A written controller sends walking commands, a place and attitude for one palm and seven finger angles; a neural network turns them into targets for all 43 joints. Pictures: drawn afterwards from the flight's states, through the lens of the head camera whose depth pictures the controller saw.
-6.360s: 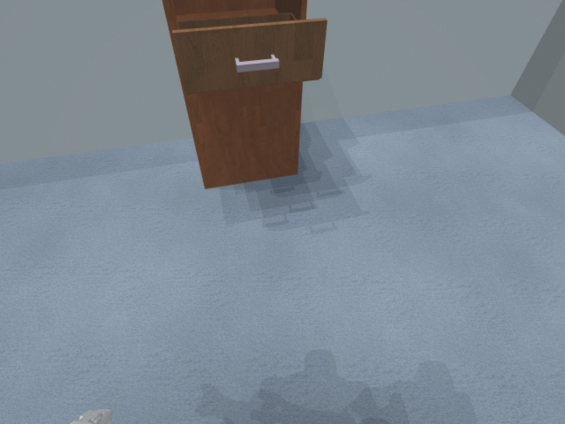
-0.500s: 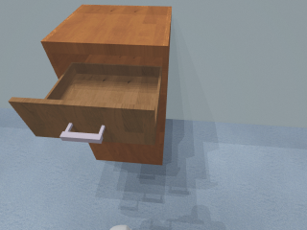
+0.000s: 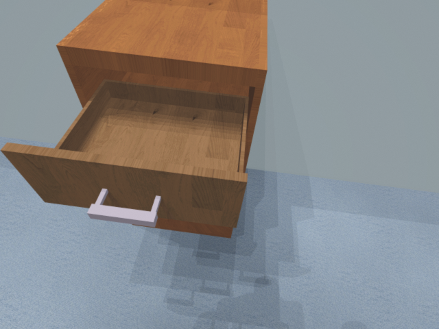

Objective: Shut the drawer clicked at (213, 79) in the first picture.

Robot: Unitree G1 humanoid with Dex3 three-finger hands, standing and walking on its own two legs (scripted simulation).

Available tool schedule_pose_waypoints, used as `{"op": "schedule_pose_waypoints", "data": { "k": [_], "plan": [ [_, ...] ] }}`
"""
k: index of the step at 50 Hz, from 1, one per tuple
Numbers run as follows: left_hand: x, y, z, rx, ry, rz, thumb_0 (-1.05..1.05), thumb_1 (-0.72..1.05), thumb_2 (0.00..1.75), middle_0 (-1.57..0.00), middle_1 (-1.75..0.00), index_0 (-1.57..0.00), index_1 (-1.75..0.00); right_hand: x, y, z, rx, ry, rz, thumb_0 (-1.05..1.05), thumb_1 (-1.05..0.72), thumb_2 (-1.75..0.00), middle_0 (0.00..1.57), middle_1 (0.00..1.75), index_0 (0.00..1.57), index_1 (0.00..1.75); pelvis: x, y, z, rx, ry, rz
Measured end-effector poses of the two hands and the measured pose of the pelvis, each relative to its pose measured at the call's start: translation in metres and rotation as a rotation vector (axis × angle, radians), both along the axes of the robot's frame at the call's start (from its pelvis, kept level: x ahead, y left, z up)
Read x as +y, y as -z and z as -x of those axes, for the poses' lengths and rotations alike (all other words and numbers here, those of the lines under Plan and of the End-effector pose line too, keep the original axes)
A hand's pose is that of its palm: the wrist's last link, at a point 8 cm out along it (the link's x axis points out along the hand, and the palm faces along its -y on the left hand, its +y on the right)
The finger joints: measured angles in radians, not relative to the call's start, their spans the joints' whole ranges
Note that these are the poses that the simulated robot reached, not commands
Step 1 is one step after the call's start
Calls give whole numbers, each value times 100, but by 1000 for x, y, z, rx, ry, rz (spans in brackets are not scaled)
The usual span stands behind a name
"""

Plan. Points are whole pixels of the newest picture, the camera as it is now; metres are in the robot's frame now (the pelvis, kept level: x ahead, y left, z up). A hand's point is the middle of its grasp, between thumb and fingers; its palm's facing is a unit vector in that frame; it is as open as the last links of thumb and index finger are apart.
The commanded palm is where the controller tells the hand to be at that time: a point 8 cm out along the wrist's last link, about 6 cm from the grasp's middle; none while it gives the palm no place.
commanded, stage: come to a stop and stand still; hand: left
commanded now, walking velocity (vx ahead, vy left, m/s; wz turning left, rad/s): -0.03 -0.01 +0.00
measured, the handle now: (126, 206) +0.32 +0.22 +0.01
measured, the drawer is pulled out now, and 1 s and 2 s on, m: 0.29 0.29 0.29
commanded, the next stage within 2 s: look again from close up in 0.68 s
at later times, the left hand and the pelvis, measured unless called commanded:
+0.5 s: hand out of the picture +0.01 +0.10 -0.17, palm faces +0.07 -0.97 -0.22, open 7.2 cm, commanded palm none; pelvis -0.02 -0.09 +0.00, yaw +1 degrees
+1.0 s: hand out of the picture -0.04 +0.10 -0.18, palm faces +0.07 -0.98 -0.17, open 7.3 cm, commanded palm none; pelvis -0.02 -0.06 +0.00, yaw +1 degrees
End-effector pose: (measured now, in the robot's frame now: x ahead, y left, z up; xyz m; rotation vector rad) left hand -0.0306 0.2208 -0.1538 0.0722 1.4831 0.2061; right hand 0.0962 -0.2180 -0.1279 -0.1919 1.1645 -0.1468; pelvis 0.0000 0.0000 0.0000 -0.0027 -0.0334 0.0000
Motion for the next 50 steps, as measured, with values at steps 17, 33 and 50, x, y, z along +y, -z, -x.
{"op": "schedule_pose_waypoints", "data": {
  "k": [17,33,50],
  "plan": [
    [-60,-21,-45,-184,92,-86,0,91,90,-20,-30,-20,-30,-82,30,112,214,100,-68,0,-91,-89,19,30,20,30,-71,3,19,8,-7,-18],
    [-89,-13,-3,-85,37,-40,0,93,90,-20,-30,-20,-30,-76,24,168,351,91,-96,0,-90,-89,19,30,20,30,-92,-1,26,0,-19,-7],
    [-74,-4,15,-87,35,-6,0,91,90,-20,-30,-20,-30,-55,24,122,177,37,-58,1,-92,-89,19,30,20,30,-59,5,25,7,-24,11]
  ]
}}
